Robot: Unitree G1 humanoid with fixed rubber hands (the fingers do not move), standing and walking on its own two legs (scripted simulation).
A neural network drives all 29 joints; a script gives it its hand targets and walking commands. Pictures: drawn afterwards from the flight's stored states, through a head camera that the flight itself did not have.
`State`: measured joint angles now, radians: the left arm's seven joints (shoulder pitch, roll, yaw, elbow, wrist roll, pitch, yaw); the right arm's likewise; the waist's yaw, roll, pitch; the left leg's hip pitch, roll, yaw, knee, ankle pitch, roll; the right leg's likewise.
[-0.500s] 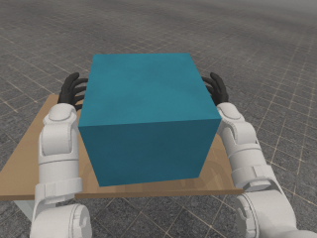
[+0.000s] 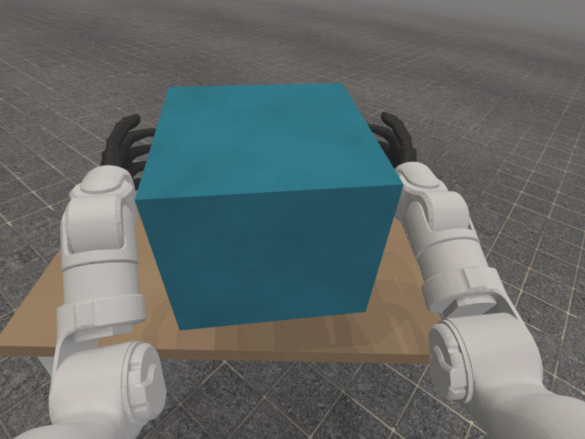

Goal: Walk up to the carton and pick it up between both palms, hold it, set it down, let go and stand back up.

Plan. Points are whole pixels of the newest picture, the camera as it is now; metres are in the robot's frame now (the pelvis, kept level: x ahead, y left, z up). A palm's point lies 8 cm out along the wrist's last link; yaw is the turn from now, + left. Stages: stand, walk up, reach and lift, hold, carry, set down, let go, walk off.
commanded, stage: hold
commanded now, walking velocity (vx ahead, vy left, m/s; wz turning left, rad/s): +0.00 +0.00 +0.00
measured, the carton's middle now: (266, 198) +0.40 +0.02 +0.17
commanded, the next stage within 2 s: none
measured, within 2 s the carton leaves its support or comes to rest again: neither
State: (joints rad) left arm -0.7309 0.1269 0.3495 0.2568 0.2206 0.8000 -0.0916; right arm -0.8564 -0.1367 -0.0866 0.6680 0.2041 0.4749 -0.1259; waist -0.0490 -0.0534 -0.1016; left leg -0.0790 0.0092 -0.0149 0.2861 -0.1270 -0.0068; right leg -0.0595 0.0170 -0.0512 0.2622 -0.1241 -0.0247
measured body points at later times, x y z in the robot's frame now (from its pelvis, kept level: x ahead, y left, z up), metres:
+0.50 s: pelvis +0.01 +0.01 +0.00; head -0.05 +0.04 +0.44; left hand +0.38 +0.20 +0.22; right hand +0.39 -0.16 +0.23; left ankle +0.02 +0.12 -0.75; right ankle +0.02 -0.10 -0.75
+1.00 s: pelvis +0.01 +0.01 +0.00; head -0.06 +0.03 +0.44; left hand +0.38 +0.20 +0.23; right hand +0.39 -0.15 +0.24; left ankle +0.02 +0.12 -0.75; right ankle +0.02 -0.10 -0.75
